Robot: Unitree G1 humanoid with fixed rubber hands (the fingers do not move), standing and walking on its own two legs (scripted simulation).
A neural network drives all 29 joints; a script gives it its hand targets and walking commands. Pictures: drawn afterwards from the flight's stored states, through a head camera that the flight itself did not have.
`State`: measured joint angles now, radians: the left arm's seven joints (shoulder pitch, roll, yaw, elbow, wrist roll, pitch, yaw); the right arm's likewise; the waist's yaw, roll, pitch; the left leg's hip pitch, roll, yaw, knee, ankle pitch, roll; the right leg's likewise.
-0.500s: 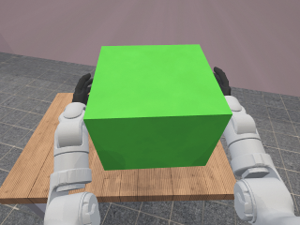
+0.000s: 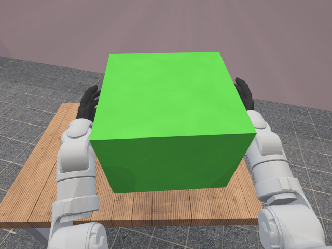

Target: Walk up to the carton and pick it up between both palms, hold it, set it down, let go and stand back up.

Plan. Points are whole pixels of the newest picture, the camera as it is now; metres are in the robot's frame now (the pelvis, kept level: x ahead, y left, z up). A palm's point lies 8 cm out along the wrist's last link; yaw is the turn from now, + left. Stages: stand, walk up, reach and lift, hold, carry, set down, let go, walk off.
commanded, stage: hold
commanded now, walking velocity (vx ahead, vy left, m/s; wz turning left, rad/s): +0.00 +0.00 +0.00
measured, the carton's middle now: (167, 120) +0.37 -0.01 +0.16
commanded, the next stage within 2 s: none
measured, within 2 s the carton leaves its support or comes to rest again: neither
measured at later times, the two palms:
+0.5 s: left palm (86, 117) +0.35 +0.18 +0.19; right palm (244, 108) +0.36 -0.19 +0.20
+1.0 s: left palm (91, 119) +0.36 +0.17 +0.18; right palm (246, 111) +0.36 -0.20 +0.19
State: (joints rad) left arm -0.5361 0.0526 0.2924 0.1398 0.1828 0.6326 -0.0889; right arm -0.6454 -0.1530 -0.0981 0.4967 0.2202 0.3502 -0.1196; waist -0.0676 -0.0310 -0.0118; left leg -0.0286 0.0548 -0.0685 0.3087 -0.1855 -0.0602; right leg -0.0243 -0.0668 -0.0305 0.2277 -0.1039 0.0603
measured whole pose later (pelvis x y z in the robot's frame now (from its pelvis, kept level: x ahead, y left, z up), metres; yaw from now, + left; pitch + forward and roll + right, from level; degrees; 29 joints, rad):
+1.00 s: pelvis +0.00 -0.01 +0.00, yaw +0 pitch -6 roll -1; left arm -0.56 0.04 0.31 0.18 0.19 0.62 -0.09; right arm -0.67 -0.17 -0.09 0.53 0.21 0.35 -0.12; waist -0.07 -0.01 -0.01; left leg -0.03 0.06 -0.07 0.30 -0.17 -0.06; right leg -0.03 -0.06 -0.03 0.23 -0.10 0.05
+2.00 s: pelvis +0.00 +0.00 +0.00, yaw +0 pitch -6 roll -1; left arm -0.53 0.04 0.30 0.15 0.19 0.62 -0.09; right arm -0.65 -0.16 -0.08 0.50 0.22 0.35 -0.13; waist -0.07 -0.02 -0.02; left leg -0.02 0.06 -0.07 0.31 -0.19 -0.06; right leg -0.01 -0.06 -0.03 0.23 -0.11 0.06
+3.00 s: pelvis +0.00 +0.00 +0.00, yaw +1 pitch -8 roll -1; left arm -0.57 0.04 0.34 0.24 0.25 0.40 -0.17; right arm -0.58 -0.08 -0.18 0.57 0.05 0.07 -0.08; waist -0.02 -0.05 0.04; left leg 0.02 0.04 -0.08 0.29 -0.18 -0.05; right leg 0.03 -0.08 -0.04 0.22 -0.11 0.07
